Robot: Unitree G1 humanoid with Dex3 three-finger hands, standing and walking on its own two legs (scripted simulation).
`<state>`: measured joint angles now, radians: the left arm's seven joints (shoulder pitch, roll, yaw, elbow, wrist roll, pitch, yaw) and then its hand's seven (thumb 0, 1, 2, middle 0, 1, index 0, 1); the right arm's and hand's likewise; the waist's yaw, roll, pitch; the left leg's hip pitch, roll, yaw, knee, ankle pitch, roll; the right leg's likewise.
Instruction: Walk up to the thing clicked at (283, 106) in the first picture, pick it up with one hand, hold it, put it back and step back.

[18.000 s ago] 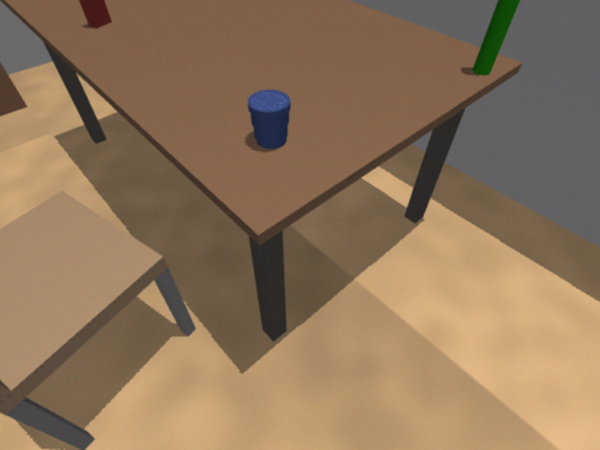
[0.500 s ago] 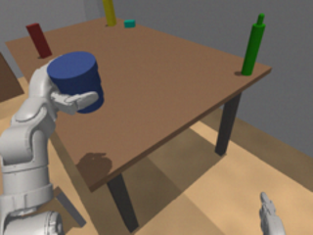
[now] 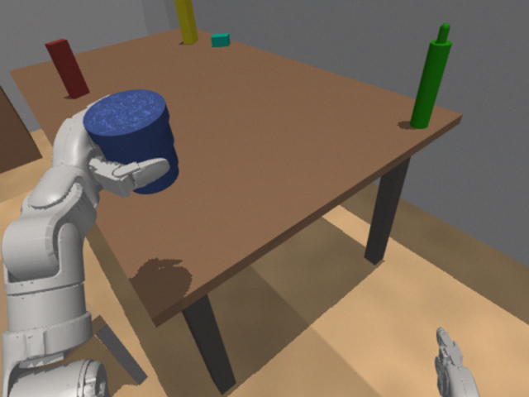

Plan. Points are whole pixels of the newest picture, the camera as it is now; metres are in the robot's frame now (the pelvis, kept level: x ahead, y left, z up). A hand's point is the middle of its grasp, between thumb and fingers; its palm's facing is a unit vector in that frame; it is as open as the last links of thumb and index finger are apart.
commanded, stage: hold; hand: left
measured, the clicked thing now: (140, 146) +0.35 +0.17 +0.27
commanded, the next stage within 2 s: crouch in 0.36 s
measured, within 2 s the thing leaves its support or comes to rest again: neither
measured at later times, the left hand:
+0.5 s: hand (140, 139) +0.35 +0.17 +0.27, palm faces +0.09 -1.00 +0.00, open 11.4 cm
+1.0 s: hand (160, 162) +0.43 +0.18 +0.19, palm faces +0.15 -0.99 +0.01, open 11.4 cm
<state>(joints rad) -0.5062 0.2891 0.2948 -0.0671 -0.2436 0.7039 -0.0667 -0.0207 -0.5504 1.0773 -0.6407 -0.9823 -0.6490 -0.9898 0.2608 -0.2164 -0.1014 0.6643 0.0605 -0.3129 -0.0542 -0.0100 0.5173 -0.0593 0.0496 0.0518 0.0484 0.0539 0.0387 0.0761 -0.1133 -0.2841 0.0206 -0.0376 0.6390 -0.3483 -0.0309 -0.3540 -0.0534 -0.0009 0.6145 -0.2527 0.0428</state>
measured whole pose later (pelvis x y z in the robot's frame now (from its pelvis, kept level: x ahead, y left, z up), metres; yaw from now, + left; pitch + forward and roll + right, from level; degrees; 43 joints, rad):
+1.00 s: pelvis -0.02 +0.00 +0.00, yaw +0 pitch +3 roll +0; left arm -0.74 0.37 0.29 0.56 -0.16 0.38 -0.02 -0.02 -0.56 1.09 -0.64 -0.99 -0.65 -1.00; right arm 0.25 -0.21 -0.06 0.64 0.03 -0.37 -0.06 -0.01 0.56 -0.05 0.05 0.05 0.05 0.05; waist -0.05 0.01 -0.06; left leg -0.39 0.03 -0.04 0.67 -0.33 -0.04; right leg -0.46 -0.04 0.00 0.63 -0.23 0.04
